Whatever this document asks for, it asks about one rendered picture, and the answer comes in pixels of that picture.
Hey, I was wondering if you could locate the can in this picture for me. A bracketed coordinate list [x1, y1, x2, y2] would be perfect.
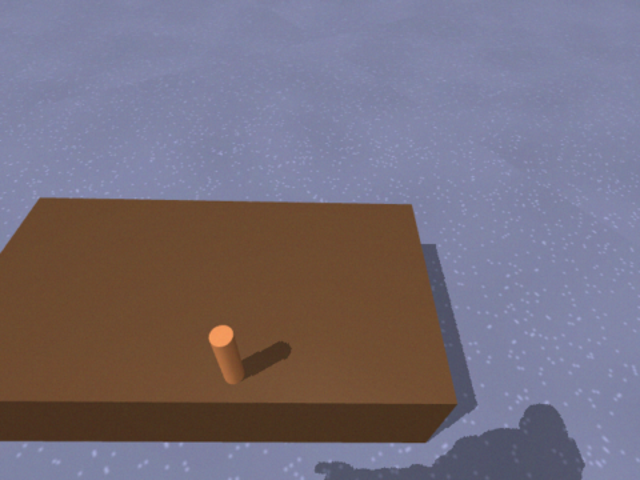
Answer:
[209, 325, 245, 384]

